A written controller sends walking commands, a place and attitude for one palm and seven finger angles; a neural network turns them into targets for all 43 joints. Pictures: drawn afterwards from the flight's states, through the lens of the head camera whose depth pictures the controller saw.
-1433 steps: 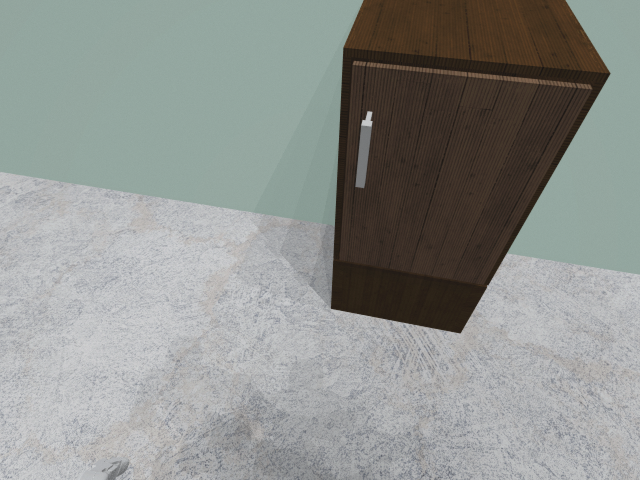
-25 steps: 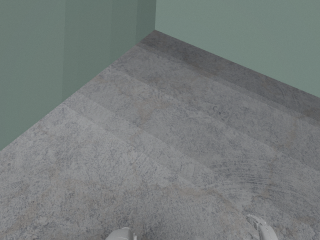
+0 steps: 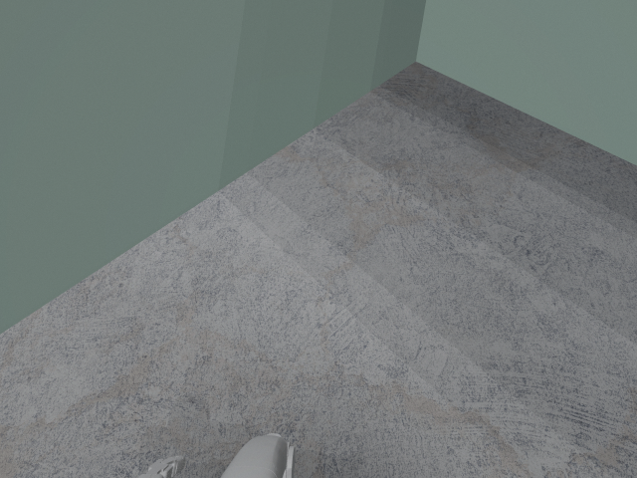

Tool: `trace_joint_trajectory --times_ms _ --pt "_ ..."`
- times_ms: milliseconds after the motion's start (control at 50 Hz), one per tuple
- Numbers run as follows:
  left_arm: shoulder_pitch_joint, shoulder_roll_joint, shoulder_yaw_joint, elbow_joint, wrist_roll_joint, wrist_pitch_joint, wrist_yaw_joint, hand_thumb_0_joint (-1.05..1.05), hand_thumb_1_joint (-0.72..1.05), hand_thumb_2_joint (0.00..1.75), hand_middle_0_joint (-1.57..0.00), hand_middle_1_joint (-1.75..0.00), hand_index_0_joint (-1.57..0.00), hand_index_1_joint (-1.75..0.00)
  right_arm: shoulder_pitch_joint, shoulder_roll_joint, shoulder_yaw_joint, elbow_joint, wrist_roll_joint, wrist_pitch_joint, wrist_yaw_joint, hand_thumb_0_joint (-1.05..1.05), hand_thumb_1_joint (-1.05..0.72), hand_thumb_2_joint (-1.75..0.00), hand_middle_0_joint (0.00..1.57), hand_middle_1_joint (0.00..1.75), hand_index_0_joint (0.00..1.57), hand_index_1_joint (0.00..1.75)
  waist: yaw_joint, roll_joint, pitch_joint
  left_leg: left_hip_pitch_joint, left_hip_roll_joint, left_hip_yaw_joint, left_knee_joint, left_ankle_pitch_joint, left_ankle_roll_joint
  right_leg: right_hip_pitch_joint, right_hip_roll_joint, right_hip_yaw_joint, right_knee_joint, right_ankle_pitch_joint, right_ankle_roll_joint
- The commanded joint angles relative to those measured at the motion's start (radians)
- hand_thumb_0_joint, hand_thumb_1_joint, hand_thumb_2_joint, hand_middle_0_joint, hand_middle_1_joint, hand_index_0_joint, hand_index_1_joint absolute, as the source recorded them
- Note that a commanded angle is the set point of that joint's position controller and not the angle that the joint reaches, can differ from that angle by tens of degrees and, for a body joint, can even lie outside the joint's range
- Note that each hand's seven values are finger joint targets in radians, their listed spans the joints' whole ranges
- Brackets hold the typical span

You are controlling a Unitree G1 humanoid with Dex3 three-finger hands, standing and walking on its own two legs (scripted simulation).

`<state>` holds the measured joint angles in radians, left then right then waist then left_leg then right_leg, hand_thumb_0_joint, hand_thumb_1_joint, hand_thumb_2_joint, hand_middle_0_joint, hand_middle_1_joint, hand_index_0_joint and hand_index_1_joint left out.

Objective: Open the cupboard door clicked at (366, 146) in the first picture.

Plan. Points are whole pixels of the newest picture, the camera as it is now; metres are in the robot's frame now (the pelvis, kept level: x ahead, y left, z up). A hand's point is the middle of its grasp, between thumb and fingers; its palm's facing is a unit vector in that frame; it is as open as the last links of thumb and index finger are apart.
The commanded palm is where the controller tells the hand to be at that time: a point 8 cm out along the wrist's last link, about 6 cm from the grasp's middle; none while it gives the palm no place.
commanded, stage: turn to face it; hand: left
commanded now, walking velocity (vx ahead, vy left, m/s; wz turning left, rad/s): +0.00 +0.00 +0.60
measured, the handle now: out of the picture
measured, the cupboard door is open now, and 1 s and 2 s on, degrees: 42 42 42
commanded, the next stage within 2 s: none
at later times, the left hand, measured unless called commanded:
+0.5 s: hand out of the picture +0.04 +0.26 -0.16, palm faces +0.31 -0.91 -0.27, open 7.4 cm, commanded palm none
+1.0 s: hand out of the picture -0.04 +0.16 -0.16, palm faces +0.61 -0.75 -0.26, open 7.3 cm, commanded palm none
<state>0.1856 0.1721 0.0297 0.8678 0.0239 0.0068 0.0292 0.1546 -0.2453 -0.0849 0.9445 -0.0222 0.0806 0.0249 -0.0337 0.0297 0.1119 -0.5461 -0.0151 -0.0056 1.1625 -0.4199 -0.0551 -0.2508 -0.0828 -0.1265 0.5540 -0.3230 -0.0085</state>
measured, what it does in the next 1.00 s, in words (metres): steps on the spot, turning left: left foot, then right foot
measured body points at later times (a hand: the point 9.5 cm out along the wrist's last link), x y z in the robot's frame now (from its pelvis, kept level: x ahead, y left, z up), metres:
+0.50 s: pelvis +0.01 +0.02 +0.00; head +0.06 +0.04 +0.45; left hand +0.03 +0.30 -0.14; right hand +0.17 -0.21 -0.13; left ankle -0.01 +0.12 -0.74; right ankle +0.04 -0.14 -0.67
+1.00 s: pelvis +0.03 -0.04 +0.00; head +0.08 -0.01 +0.45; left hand -0.07 +0.20 -0.14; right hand +0.26 -0.19 -0.15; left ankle -0.06 +0.07 -0.69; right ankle +0.06 -0.12 -0.74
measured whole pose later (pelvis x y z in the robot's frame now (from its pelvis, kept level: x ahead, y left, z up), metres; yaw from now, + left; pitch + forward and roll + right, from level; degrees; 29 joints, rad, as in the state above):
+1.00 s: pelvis +0.03 -0.04 +0.00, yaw +38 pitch +0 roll +2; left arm 0.22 0.19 0.04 0.89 0.03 0.00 0.03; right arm 0.11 -0.24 -0.08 0.96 -0.02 0.09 0.03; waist 0.00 -0.02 0.12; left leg -0.41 0.03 0.05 0.88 -0.44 -0.06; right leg -0.20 -0.13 -0.28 0.54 -0.33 -0.02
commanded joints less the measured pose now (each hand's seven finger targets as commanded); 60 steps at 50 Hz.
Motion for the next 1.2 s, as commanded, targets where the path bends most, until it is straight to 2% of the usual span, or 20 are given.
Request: trace_joint_trajectory --times_ms 0,100,160,180,200,220,240,340,480,580,600,620,640,740,960,1040,1060,1080,1100,1180 --pt "0.063 0.205 0.060 -0.047 -0.001 -0.026 0.010 0.00 0.90 0.90 -0.20 -0.30 -0.20 -0.30 -0.073 -0.042 -0.005 -0.088 0.009 -0.028 0.009 0.00 -0.90 -0.90 0.20 0.30 0.20 0.30 0.054 -0.217 -0.158 -0.030 0.041 0.052 -0.143 -0.021 -0.023 0.242 -0.244 0.071 -0.131 0.662 -0.086" --pt "0.108 0.248 0.080 -0.022 0.006 -0.018 0.005 0.00 0.90 0.90 -0.20 -0.30 -0.20 -0.30 -0.116 -0.030 0.005 -0.104 0.014 -0.038 0.010 0.00 -0.90 -0.90 0.20 0.30 0.20 0.30 0.085 -0.246 -0.150 0.088 0.022 0.117 -0.400 -0.034 0.004 0.241 -0.285 0.038 -0.074 0.713 -0.092" --pt "0.072 0.260 0.088 -0.025 -0.002 -0.017 -0.002 0.00 0.90 0.90 -0.20 -0.30 -0.20 -0.30 -0.014 -0.069 -0.006 -0.088 0.009 -0.049 0.006 0.00 -0.90 -0.90 0.20 0.30 0.20 0.30 0.020 -0.207 -0.200 0.288 0.004 0.136 -0.650 0.133 0.028 0.176 -0.270 -0.034 0.080 0.671 -0.032" --pt "0.059 0.241 0.084 -0.042 -0.011 -0.014 -0.008 0.00 0.90 0.90 -0.20 -0.30 -0.20 -0.30 0.072 -0.134 -0.023 -0.070 0.003 -0.058 0.004 0.00 -0.90 -0.90 0.20 0.30 0.20 0.30 -0.030 -0.075 -0.260 0.504 0.091 0.038 -0.733 0.362 0.070 0.006 -0.235 -0.070 0.253 0.487 0.019" --pt "0.026 0.158 0.063 -0.089 -0.018 -0.009 -0.019 0.00 0.90 0.90 -0.20 -0.30 -0.20 -0.30 0.146 -0.261 -0.055 -0.063 -0.006 -0.063 -0.004 0.00 -0.90 -0.90 0.20 0.30 0.20 0.30 -0.073 0.283 -0.278 0.666 0.402 -0.385 -0.757 0.791 0.235 -0.329 -0.067 -0.076 0.499 -0.264 0.099" --pt "-0.062 0.167 0.048 -0.128 -0.004 0.007 -0.009 0.00 0.90 0.90 -0.20 -0.30 -0.20 -0.30 0.210 -0.281 -0.053 -0.045 0.003 -0.050 -0.009 0.00 -0.90 -0.90 0.20 0.30 0.20 0.30 -0.092 0.189 -0.255 0.601 0.467 -0.384 -0.746 0.867 0.299 -0.360 -0.057 0.053 0.585 -0.359 0.085" --pt "-0.079 0.146 0.054 -0.113 -0.006 0.011 0.000 0.00 0.90 0.90 -0.20 -0.30 -0.20 -0.30 0.187 -0.255 -0.048 -0.046 0.001 -0.058 -0.027 0.00 -0.90 -0.90 0.20 0.30 0.20 0.30 -0.076 0.236 -0.266 0.586 0.422 -0.380 -0.745 0.863 0.295 -0.391 -0.055 0.104 0.628 -0.317 0.087" --pt "-0.017 0.158 0.061 -0.038 -0.004 0.021 -0.022 0.00 0.90 0.90 -0.20 -0.30 -0.20 -0.30 0.019 -0.184 -0.021 -0.097 0.000 -0.073 -0.039 0.00 -0.90 -0.90 0.20 0.30 0.20 0.30 0.022 0.082 -0.170 0.414 0.249 -0.189 -0.800 0.645 0.207 -0.320 -0.029 0.128 0.612 -0.074 0.099" --pt "-0.075 0.144 0.053 -0.074 -0.009 0.019 -0.019 0.00 0.90 0.90 -0.20 -0.30 -0.20 -0.30 0.044 -0.193 -0.032 -0.090 -0.006 -0.066 -0.032 0.00 -0.90 -0.90 0.20 0.30 0.20 0.30 0.003 0.097 -0.159 0.381 0.232 -0.268 -0.796 0.544 0.221 -0.234 0.023 0.115 0.355 -0.102 0.097" --pt "0.025 0.149 0.056 -0.063 -0.018 0.001 -0.012 0.00 0.90 0.90 -0.20 -0.30 -0.20 -0.30 -0.014 -0.185 -0.041 -0.109 0.001 -0.054 -0.032 0.00 -0.90 -0.90 0.20 0.30 0.20 0.30 0.051 0.118 -0.195 0.252 0.177 -0.321 -0.697 0.533 0.180 0.055 0.081 0.084 -0.004 0.029 0.072" --pt "0.077 0.181 0.064 -0.051 -0.015 -0.010 -0.007 0.00 0.90 0.90 -0.20 -0.30 -0.20 -0.30 -0.023 -0.161 -0.038 -0.115 0.008 -0.054 -0.029 0.00 -0.90 -0.90 0.20 0.30 0.20 0.30 0.081 0.049 -0.210 0.163 0.127 -0.290 -0.624 0.416 0.133 0.197 0.024 0.128 -0.161 0.122 0.060" --pt "0.111 0.277 0.083 -0.048 0.002 -0.022 0.004 0.00 0.90 0.90 -0.20 -0.30 -0.20 -0.30 -0.003 -0.095 -0.030 -0.129 0.020 -0.056 -0.021 0.00 -0.90 -0.90 0.20 0.30 0.20 0.30 0.092 -0.234 -0.237 -0.035 -0.008 -0.146 -0.423 0.098 0.052 0.362 -0.223 0.371 -0.265 0.211 -0.017" --pt "0.097 0.313 0.076 -0.052 0.006 -0.017 0.006 0.00 0.90 0.90 -0.20 -0.30 -0.20 -0.30 -0.016 -0.095 -0.031 -0.141 0.011 -0.056 -0.018 0.00 -0.90 -0.90 0.20 0.30 0.20 0.30 0.091 -0.321 -0.200 -0.073 -0.065 -0.037 -0.158 -0.220 0.015 0.252 -0.429 0.478 -0.263 0.354 -0.134" --pt "-0.038 0.169 0.046 -0.080 -0.007 -0.024 0.011 0.00 0.90 0.90 -0.20 -0.30 -0.20 -0.30 0.007 -0.071 -0.022 -0.065 0.005 -0.020 0.003 0.00 -0.90 -0.90 0.20 0.30 0.20 0.30 0.003 -0.222 -0.119 -0.046 0.041 -0.029 0.099 0.034 -0.015 0.123 -0.228 0.130 -0.195 0.513 -0.089" --pt "0.114 0.235 0.077 -0.018 0.006 -0.018 0.005 0.00 0.90 0.90 -0.20 -0.30 -0.20 -0.30 -0.123 -0.034 0.004 -0.099 0.013 -0.032 0.007 0.00 -0.90 -0.90 0.20 0.30 0.20 0.30 0.085 -0.234 -0.147 0.085 0.037 0.095 -0.368 -0.053 0.005 0.242 -0.310 0.034 -0.116 0.627 -0.112" --pt "0.088 0.253 0.086 -0.009 -0.001 -0.015 -0.006 0.00 0.90 0.90 -0.20 -0.30 -0.20 -0.30 -0.032 -0.066 -0.003 -0.091 0.009 -0.046 0.004 0.00 -0.90 -0.90 0.20 0.30 0.20 0.30 0.023 -0.201 -0.195 0.309 0.009 0.130 -0.643 0.121 0.036 0.152 -0.290 -0.057 0.048 0.585 -0.042" --pt "0.078 0.239 0.084 -0.024 -0.009 -0.012 -0.012 0.00 0.90 0.90 -0.20 -0.30 -0.20 -0.30 0.043 -0.125 -0.019 -0.075 0.003 -0.054 0.002 0.00 -0.90 -0.90 0.20 0.30 0.20 0.30 -0.023 -0.083 -0.241 0.509 0.084 0.045 -0.729 0.321 0.077 -0.002 -0.255 -0.094 0.219 0.456 0.011" --pt "0.039 0.167 0.066 -0.072 -0.016 -0.008 -0.022 0.00 0.90 0.90 -0.20 -0.30 -0.20 -0.30 0.122 -0.253 -0.052 -0.067 -0.006 -0.059 -0.006 0.00 -0.90 -0.90 0.20 0.30 0.20 0.30 -0.072 0.260 -0.259 0.663 0.381 -0.371 -0.762 0.721 0.234 -0.321 -0.085 -0.107 0.469 -0.236 0.093" --pt "-0.031 0.168 0.053 -0.110 -0.004 0.008 -0.012 0.00 0.90 0.90 -0.20 -0.30 -0.20 -0.30 0.179 -0.288 -0.052 -0.045 0.002 -0.049 -0.012 0.00 -0.90 -0.90 0.20 0.30 0.20 0.30 -0.085 0.194 -0.247 0.604 0.474 -0.399 -0.769 0.806 0.314 -0.367 -0.060 0.032 0.565 -0.374 0.080" --pt "-0.036 0.171 0.062 -0.044 -0.004 0.021 -0.018 0.00 0.90 0.90 -0.20 -0.30 -0.20 -0.30 0.024 -0.191 -0.021 -0.092 -0.001 -0.063 -0.043 0.00 -0.90 -0.90 0.20 0.30 0.20 0.30 0.000 0.101 -0.138 0.430 0.284 -0.232 -0.799 0.700 0.227 -0.354 -0.044 0.127 0.651 -0.124 0.095"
